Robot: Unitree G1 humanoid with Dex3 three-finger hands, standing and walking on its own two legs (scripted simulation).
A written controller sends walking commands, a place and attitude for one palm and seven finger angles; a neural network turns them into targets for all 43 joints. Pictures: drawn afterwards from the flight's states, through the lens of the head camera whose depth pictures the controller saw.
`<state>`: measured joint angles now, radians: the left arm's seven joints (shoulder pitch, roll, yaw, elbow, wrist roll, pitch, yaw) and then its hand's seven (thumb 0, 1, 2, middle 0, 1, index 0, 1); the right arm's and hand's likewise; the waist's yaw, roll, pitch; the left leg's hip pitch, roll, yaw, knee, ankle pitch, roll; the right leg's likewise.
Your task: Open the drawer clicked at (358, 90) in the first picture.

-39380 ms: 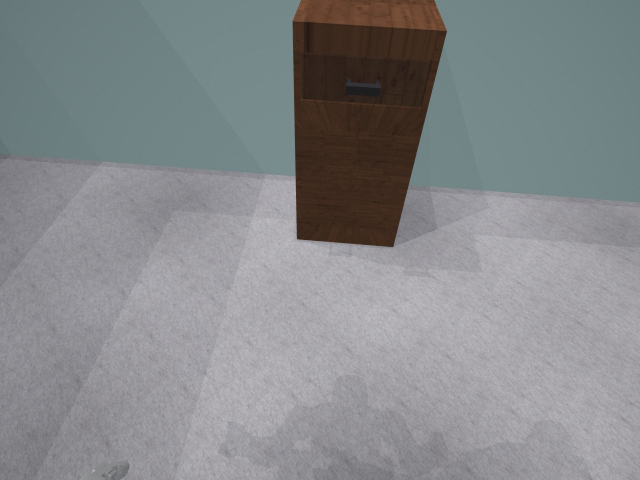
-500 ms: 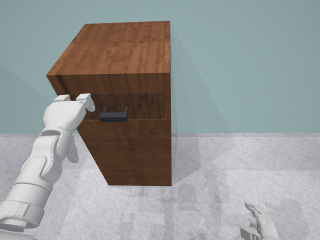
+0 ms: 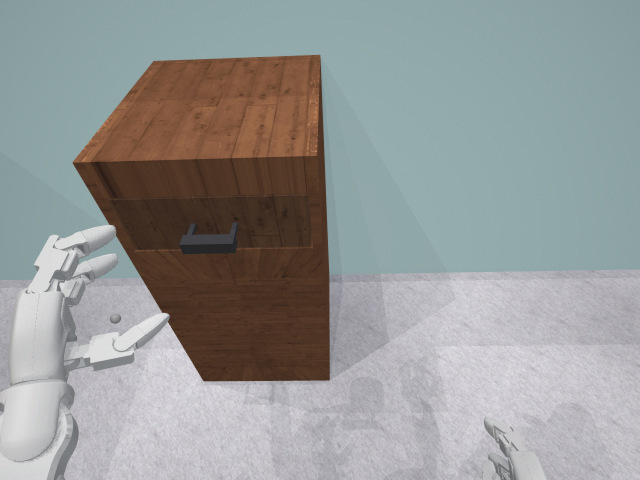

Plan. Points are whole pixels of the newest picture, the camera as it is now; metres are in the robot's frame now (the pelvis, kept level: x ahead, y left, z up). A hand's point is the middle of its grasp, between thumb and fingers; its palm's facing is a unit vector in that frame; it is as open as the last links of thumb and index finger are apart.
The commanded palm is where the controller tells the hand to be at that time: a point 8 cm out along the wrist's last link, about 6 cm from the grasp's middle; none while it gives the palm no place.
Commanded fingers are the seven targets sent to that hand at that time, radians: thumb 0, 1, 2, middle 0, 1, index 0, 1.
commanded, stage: draw the hand back to the body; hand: left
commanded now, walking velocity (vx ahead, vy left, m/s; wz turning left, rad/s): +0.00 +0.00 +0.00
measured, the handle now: (211, 235) +0.54 +0.29 -0.05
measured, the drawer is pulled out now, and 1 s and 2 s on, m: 0.00 0.00 0.00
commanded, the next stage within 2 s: step back with the hand held close in 0.48 s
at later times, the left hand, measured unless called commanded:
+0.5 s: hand (72, 379) +0.16 +0.24 +0.15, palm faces +0.42 -0.82 -0.38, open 7.6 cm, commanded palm +0.11 +0.28 +0.17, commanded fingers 0.00 0.90 0.90 -0.20 -0.30 -0.20 -0.30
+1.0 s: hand (49, 392) +0.15 +0.26 +0.15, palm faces +0.28 -0.84 -0.47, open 7.4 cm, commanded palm +0.09 +0.31 +0.17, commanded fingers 0.00 0.90 0.90 -0.20 -0.30 -0.20 -0.30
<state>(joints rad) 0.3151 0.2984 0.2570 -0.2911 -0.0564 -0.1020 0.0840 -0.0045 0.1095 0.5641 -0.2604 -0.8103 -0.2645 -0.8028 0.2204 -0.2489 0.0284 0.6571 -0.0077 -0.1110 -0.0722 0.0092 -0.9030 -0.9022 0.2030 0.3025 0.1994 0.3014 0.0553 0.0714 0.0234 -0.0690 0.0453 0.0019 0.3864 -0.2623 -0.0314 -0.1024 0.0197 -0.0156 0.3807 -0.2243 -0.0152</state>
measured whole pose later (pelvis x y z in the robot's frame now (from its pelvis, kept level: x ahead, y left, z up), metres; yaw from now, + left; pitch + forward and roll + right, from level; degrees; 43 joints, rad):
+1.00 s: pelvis -0.05 +0.03 -0.01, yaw -1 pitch +1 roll -1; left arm 0.67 0.42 0.37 -0.63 -0.02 -0.18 0.14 0.02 0.89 0.90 -0.21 -0.31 -0.22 -0.30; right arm 0.23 -0.20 0.00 0.52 -0.01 -0.07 -0.08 0.01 -0.90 -0.90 0.20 0.30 0.20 0.30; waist -0.03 -0.05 0.00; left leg -0.30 0.01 0.03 0.56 -0.27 0.01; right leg -0.32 -0.02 0.02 0.51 -0.20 0.03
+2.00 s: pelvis -0.25 -0.01 -0.01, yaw -1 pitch +4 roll +1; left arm 0.65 0.46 0.38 -0.64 -0.02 -0.23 0.13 0.01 0.89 0.90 -0.21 -0.31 -0.22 -0.30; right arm 0.18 -0.22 -0.02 0.54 0.01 -0.05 -0.06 0.01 -0.91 -0.90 0.20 0.30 0.20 0.30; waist -0.03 -0.08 -0.01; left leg -0.27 -0.03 0.01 0.47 -0.28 0.02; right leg -0.40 0.06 -0.04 0.50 -0.20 -0.01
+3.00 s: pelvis -0.31 +0.00 -0.02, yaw -1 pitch -1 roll +1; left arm 0.28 0.24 -0.03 0.69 0.04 0.04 -0.01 0.01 0.91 0.90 -0.20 -0.30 -0.20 -0.29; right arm 0.18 -0.27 0.01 0.81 -0.02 0.00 0.01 0.00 -0.90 -0.90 0.20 0.30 0.20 0.30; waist -0.03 -0.02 0.07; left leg -0.29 -0.03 0.03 0.60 -0.31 0.02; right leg -0.31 0.02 0.01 0.64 -0.32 -0.04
